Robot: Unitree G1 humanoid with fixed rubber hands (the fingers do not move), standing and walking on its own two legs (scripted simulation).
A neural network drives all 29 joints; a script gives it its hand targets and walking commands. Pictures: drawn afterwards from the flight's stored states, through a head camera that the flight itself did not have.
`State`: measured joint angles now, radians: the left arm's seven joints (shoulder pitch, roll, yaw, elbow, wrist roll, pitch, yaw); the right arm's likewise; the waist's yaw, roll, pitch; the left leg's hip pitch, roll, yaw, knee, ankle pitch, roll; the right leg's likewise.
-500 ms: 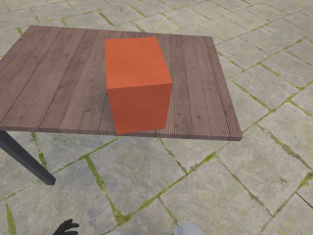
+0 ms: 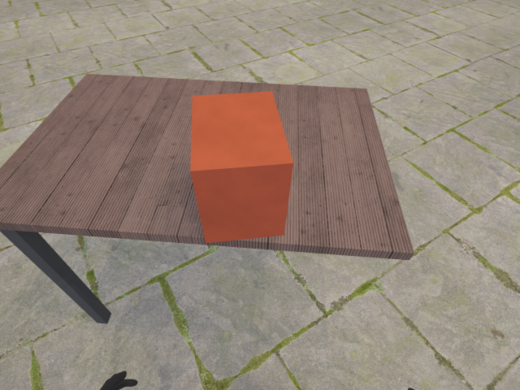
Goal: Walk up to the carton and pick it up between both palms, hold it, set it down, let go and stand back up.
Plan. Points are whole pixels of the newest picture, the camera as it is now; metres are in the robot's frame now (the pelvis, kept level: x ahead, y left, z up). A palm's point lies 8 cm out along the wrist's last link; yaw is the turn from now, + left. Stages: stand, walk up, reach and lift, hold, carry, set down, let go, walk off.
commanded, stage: walk up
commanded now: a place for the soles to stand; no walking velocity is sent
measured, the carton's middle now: (239, 166) +0.53 +0.07 +0.04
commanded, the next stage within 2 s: none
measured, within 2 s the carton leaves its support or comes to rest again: neither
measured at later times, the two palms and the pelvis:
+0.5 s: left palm out of the picture +0.03 +0.35 -0.12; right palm out of the picture +0.08 -0.21 -0.11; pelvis +0.03 +0.06 -0.01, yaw +2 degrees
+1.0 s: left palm (66, 338) +0.23 +0.35 -0.11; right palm out of the picture +0.16 -0.14 -0.11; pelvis +0.10 +0.12 +0.00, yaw -4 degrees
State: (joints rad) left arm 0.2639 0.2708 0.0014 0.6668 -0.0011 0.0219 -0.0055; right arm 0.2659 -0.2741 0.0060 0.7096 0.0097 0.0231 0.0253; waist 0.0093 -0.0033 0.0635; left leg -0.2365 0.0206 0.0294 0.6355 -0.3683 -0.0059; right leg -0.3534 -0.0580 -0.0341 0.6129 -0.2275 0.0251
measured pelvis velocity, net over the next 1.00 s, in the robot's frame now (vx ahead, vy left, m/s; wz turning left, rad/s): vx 0.10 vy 0.12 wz -0.07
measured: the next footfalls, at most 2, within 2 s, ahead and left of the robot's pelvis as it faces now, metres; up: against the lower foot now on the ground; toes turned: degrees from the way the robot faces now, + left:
right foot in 0.70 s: +0.18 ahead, -0.02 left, +0.00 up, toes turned +2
left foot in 0.92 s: +0.13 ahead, +0.22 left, +0.00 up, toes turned +1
